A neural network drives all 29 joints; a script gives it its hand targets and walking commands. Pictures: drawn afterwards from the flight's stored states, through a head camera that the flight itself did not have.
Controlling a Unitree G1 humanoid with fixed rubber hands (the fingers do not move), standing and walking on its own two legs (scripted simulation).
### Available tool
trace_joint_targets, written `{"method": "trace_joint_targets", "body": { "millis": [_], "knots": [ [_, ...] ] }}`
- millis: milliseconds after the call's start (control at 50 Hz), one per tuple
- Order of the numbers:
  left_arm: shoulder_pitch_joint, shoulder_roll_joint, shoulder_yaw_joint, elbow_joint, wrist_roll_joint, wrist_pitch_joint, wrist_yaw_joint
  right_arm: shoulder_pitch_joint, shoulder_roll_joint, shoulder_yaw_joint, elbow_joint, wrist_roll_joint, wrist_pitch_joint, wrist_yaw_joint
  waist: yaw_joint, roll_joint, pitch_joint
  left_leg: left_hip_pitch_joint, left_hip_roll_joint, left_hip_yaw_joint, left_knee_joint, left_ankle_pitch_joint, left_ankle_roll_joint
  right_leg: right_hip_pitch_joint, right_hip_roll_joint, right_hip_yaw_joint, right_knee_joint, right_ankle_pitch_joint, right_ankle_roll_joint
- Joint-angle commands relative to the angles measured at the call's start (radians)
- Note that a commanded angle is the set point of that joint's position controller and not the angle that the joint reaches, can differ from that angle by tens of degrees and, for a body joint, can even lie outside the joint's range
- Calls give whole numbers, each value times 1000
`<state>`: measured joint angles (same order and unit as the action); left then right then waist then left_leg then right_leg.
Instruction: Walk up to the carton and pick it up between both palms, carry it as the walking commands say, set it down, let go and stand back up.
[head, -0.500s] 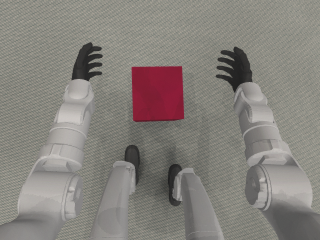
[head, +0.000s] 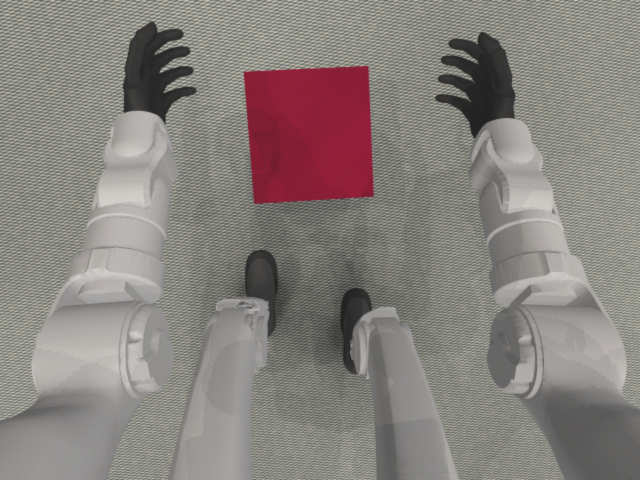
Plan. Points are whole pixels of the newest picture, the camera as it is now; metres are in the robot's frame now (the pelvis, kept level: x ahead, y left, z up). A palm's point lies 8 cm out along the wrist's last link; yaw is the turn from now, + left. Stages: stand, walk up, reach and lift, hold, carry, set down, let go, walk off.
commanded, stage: reach and lift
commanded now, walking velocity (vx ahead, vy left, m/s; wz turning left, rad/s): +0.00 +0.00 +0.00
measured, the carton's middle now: (308, 144) +0.48 +0.01 -0.51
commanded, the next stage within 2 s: none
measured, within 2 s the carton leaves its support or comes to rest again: neither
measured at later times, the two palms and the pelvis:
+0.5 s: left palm (203, 139) +0.47 +0.17 -0.35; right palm (422, 142) +0.47 -0.17 -0.34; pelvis -0.08 +0.00 -0.15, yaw +0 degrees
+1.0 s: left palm (214, 134) +0.49 +0.17 -0.45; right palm (399, 150) +0.47 -0.16 -0.46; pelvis -0.07 +0.00 -0.23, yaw +0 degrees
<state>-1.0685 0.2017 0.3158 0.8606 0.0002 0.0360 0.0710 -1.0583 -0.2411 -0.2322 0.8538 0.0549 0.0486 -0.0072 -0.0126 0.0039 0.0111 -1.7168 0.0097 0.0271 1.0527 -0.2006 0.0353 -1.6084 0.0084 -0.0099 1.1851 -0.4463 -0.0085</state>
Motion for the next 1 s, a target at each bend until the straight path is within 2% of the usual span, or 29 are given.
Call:
{"method": "trace_joint_targets", "body": {
  "millis": [0, 20, 40, 60, 80, 100, 140, 160, 180, 200, 220, 240, 320, 400, 420, 460, 560, 600, 680, 700, 780, 800, 820, 840, 860, 880, 920, 940, 980],
  "knots": [
    [-291, 155, 128, -78, 58, -7, 9, -348, -169, -17, -128, 11, -19, -33, 115, 35, -1176, 935, -42, -93, 347, 495, -37, -172, 68, 12, 54, 335, 43],
    [-360, 168, 100, -201, 12, -3, 17, -441, -195, -2, -262, 13, -17, -37, 89, -35, -1328, 946, -51, -92, 362, 505, -34, -48, 74, -11, 94, 371, 54],
    [-362, 180, 94, -78, 26, 11, 21, -429, -200, 0, -124, 14, -2, -41, 74, -11, -1183, 844, -45, -82, 379, 366, -34, -147, 64, -6, 105, 263, 52],
    [-393, 190, 99, -142, 17, 18, 28, -452, -229, -18, -204, 13, -1, -49, 66, -11, -1328, 958, -47, -98, 396, 430, -31, -99, 68, -15, 123, 288, 55],
    [-393, 188, 81, -181, 12, 24, 38, -453, -226, 3, -225, 23, 12, -61, 71, -7, -1416, 1020, -58, -85, 404, 419, -37, -54, 75, -28, 135, 271, 54],
    [-383, 222, 96, -59, 47, 33, 51, -427, -197, 8, -73, 38, 27, -58, 113, 29, -1219, 861, -49, -72, 433, 320, -37, -193, 69, -13, 180, 186, 58],
    [-468, 236, 77, -143, 30, 47, 70, -504, -264, -5, -134, 21, 37, -70, 72, 14, -1382, 962, -49, -72, 459, 260, -48, -132, 69, -38, 210, 132, 45],
    [-500, 302, 106, -235, 53, 47, 82, -511, -249, 8, -191, 41, 51, -85, 103, 21, -1492, 965, -55, -35, 504, 291, -50, -61, 74, -32, 234, 175, 56],
    [-504, 261, 78, -153, 11, 53, 87, -543, -256, 27, -141, 53, 51, -87, 93, 14, -1421, 939, -50, -55, 519, 267, -46, -130, 73, -37, 263, 120, 50],
    [-538, 253, 44, -226, 3, 68, 107, -542, -277, 3, -150, 55, 62, -91, 53, 46, -1503, 1027, -56, -82, 512, 208, -48, -105, 81, -50, 294, 93, 43],
    [-586, 296, 55, -164, 11, 67, 106, -588, -287, 23, -90, 78, 71, -97, 89, 61, -1400, 952, -42, -63, 548, 100, -45, -192, 67, -33, 299, -32, 33],
    [-648, 295, 17, -306, -19, 65, 128, -664, -320, 11, -214, 86, 71, -111, 62, 68, -1594, 1012, -55, -67, 554, 139, -44, -60, 83, -28, 339, 61, 26],
    [-659, 281, -68, -126, -101, 96, 147, -702, -348, 66, -90, 130, 91, -134, 32, 57, -1511, 909, -47, -65, 636, 23, -38, -56, 62, -34, 414, -26, 12],
    [-804, 358, -148, -202, -197, 116, 164, -835, -351, 184, -172, 238, 117, -164, 80, 23, -1758, 1005, -50, -56, 743, 151, -17, 93, 57, -31, 520, 71, 21],
    [-824, 373, -164, -272, -231, 124, 161, -872, -379, 199, -309, 242, 122, -177, 52, -14, -1868, 1040, -44, -41, 771, 203, -10, 195, 57, -36, 517, 116, 21],
    [-783, 339, -172, -94, -223, 121, 147, -877, -390, 184, -211, 205, 106, -176, 32, -23, -1613, 861, -29, -48, 790, 106, -8, 40, 52, -38, 552, 26, 12],
    [-807, 323, -106, 197, -149, 68, 106, -837, -288, 203, 137, 178, 89, -122, 100, -21, -953, 463, -19, -24, 814, -111, -18, -238, 28, 12, 572, -180, 6],
    [-746, 297, -120, 314, -124, 51, 81, -720, -256, 160, 320, 156, 81, -89, 60, 3, -727, 403, -10, -43, 830, -174, -26, -401, 30, 8, 616, -225, 11],
    [-719, 295, -73, 266, -66, 7, 74, -739, -248, 197, 192, 181, 34, -75, 120, 2, -932, 543, -20, -46, 892, 84, -23, -322, 46, 4, 643, -41, 26],
    [-700, 271, -92, 417, -71, 10, 64, -694, -252, 177, 372, 148, 35, -73, 68, 1, -719, 427, -12, -57, 881, -32, -23, -469, 35, -3, 649, -163, 24],
    [-730, 274, -96, 211, -94, -21, 64, -819, -272, 207, 110, 179, -10, -77, 92, -15, -968, 532, -15, -66, 940, 161, -25, -339, 39, -12, 703, 26, 32],
    [-726, 279, -96, 325, -100, -29, 60, -811, -240, 260, 193, 211, -13, -72, 111, -23, -827, 438, -8, -58, 959, 114, -14, -420, 30, 2, 702, -17, 35],
    [-785, 287, -106, 189, -136, -36, 59, -845, -242, 262, 58, 227, -18, -80, 103, -21, -1042, 568, -12, -72, 984, 231, -10, -321, 35, 0, 706, 86, 38],
    [-788, 315, -109, 220, -122, -43, 68, -832, -256, 263, 137, 225, -14, -86, 119, 3, -972, 545, -9, -65, 990, 205, -16, -383, 34, 6, 733, 57, 37],
    [-842, 342, -125, 8, -151, -51, 74, -901, -304, 228, -47, 221, -33, -102, 94, 27, -1231, 673, -14, -79, 1014, 338, -22, -270, 41, 0, 751, 183, 32],
    [-864, 360, -147, -22, -196, -50, 85, -904, -322, 253, -83, 242, -30, -114, 72, -3, -1389, 780, -13, -78, 1027, 387, -24, -190, 40, -23, 766, 224, 39],
    [-861, 337, -194, 52, -244, -51, 91, -865, -335, 240, -16, 257, -30, -133, 13, 22, -1358, 850, -14, -78, 1067, 458, -17, -297, 36, -42, 771, 216, 39],
    [-822, 320, -195, 152, -247, -49, 92, -792, -324, 234, 96, 256, -16, -137, 21, 55, -1235, 830, -2, -85, 1067, 414, -17, -402, 28, -30, 769, 139, 34],
    [-687, 306, -174, 256, -233, -24, 86, -813, -332, 262, -41, 243, -16, -136, 43, -26, -1216, 713, -3, -77, 1070, 374, 2, -332, 37, -23, 785, 135, 36]
  ]
}}
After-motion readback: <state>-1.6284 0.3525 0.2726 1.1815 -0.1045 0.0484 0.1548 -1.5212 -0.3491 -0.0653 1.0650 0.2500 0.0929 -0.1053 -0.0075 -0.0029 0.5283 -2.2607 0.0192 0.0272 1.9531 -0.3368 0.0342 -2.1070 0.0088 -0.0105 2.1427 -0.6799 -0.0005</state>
